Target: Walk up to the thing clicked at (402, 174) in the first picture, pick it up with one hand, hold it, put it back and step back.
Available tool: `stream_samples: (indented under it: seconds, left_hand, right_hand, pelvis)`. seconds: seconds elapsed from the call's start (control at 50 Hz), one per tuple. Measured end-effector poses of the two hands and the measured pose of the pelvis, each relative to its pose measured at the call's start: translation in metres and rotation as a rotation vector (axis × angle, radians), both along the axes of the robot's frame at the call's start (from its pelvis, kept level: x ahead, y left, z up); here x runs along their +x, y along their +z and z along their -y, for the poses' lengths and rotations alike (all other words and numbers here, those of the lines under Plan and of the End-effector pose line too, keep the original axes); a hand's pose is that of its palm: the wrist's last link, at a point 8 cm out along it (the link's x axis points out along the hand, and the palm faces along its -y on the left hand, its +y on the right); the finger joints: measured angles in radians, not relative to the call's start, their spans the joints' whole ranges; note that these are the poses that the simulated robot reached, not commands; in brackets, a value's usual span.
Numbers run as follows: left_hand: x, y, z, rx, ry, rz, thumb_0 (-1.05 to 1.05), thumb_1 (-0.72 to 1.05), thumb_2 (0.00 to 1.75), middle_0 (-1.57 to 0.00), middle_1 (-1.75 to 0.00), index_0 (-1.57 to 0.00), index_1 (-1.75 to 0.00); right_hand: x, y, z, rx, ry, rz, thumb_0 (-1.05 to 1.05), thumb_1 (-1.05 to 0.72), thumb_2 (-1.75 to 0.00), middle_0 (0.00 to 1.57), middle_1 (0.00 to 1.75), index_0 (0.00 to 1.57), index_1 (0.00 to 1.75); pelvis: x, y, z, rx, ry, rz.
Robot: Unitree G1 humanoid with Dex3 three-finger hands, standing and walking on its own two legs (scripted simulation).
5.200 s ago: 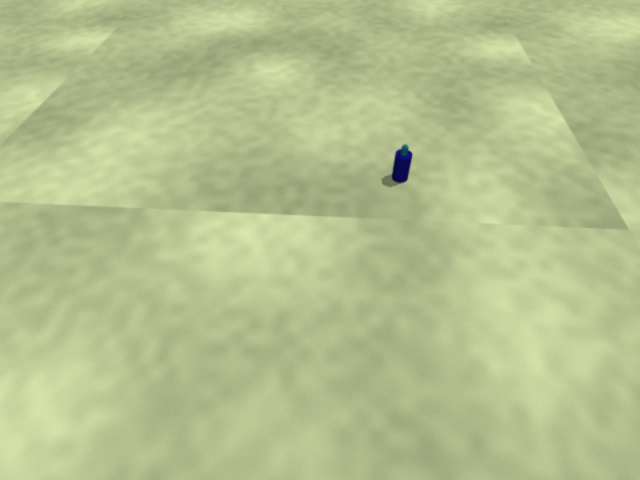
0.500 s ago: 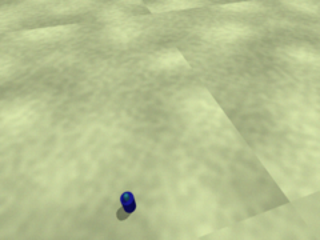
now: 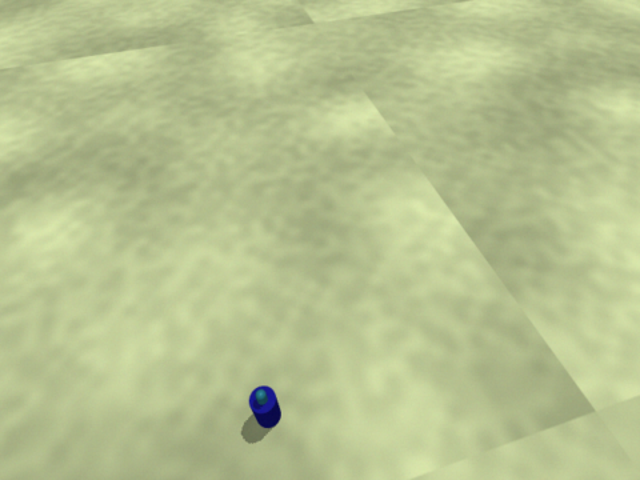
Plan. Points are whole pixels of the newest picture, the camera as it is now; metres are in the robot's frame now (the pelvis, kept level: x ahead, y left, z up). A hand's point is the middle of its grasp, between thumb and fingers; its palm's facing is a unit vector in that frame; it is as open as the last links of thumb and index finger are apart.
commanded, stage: walk up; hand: left
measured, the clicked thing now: (264, 404) +0.43 +0.21 -0.69
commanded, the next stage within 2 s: stand in 0.06 s
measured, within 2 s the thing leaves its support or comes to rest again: neither
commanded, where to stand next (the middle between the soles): +0.09 +0.00 m, yaw +1 degrees
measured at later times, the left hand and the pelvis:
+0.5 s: hand out of the picture +0.10 +0.25 -0.15, palm faces +0.00 -0.94 -0.34, open 7.4 cm; pelvis +0.01 +0.00 +0.00, yaw +1 degrees
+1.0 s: hand out of the picture +0.09 +0.24 -0.16, palm faces +0.01 -0.94 -0.34, open 7.4 cm; pelvis +0.02 -0.01 +0.00, yaw +1 degrees
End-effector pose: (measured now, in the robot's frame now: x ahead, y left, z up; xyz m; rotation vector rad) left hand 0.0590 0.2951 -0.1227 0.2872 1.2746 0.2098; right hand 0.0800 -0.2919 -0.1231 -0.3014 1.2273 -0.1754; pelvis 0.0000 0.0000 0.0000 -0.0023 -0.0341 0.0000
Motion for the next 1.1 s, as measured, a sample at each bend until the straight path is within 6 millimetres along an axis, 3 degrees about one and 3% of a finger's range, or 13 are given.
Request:
stream_samples:
  seconds: [0.36, 0.86, 1.1]
  left_hand:
    - [0.033, 0.004, 0.002, 0.005, -0.027, 0.067, 0.0, 0.9, 0.9, -0.21, -0.3, -0.21, -0.3]
    - [0.019, 0.002, 0.006, 0.011, -0.004, 0.026, 0.0, 0.9, 0.9, -0.21, -0.3, -0.21, -0.3]
    - [0.024, 0.005, 0.007, 0.015, 0.0, 0.038, 0.0, 0.9, 0.9, -0.21, -0.3, -0.21, -0.3]
  right_hand:
    - [0.007, 0.004, 0.004, -0.014, -0.007, 0.009, 0.0, -0.9, -0.89, 0.21, 0.3, 0.21, 0.3]
    - [0.011, 0.002, 0.01, -0.013, 0.011, -0.016, 0.0, -0.9, -0.89, 0.21, 0.3, 0.21, 0.3]
    - [0.019, 0.002, 0.011, -0.013, 0.022, -0.002, 0.0, -0.9, -0.89, 0.21, 0.3, 0.21, 0.3]
  pelvis:
    - [0.011, 0.001, 0.001, 0.003, 0.01, 0.0]
    - [0.017, 0.001, 0.009, 0.0, 0.024, -0.005]
    - [0.02, 0.001, 0.01, 0.002, 0.026, -0.002]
